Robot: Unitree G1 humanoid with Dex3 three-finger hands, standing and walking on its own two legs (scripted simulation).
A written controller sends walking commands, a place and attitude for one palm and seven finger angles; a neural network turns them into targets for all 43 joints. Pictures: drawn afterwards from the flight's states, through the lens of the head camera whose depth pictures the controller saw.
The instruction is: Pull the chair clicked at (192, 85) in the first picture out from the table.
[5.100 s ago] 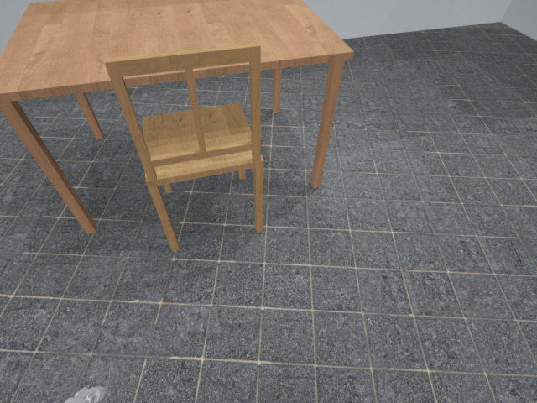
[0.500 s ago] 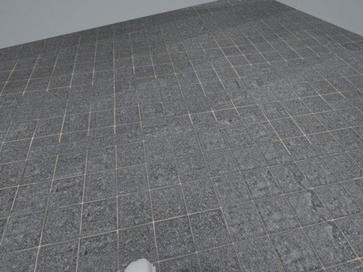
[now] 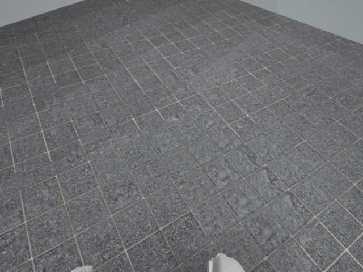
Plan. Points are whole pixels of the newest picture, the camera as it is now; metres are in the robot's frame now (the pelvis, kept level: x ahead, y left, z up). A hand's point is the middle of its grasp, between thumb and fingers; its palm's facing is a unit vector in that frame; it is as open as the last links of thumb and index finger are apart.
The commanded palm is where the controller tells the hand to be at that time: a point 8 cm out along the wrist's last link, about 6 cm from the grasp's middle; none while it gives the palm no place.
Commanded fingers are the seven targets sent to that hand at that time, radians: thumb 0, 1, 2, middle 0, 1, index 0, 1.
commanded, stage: turn to face it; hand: left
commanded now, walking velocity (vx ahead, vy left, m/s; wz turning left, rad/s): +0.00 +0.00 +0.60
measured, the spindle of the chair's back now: out of the picture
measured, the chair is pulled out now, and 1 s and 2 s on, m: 0.00 0.00 0.00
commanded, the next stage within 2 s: none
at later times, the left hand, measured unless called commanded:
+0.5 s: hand out of the picture +0.11 +0.21 -0.20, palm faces +0.22 -0.96 -0.17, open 7.3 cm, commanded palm none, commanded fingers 0.00 0.90 0.90 -0.20 -0.30 -0.20 -0.30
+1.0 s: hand out of the picture +0.05 +0.20 -0.16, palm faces +0.48 -0.83 -0.29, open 7.4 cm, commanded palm none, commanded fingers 0.00 0.90 0.90 -0.20 -0.30 -0.20 -0.30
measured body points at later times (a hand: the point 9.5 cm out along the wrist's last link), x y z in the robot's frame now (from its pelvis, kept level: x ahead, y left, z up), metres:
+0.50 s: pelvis +0.04 +0.02 -0.03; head +0.07 +0.05 +0.42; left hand +0.10 +0.26 -0.19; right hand +0.13 -0.22 -0.16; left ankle +0.06 +0.10 -0.74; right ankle +0.06 -0.13 -0.71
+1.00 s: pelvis +0.05 -0.04 -0.01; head +0.08 -0.04 +0.44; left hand +0.02 +0.24 -0.13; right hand +0.24 -0.24 -0.16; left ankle +0.05 +0.10 -0.73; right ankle +0.10 -0.15 -0.74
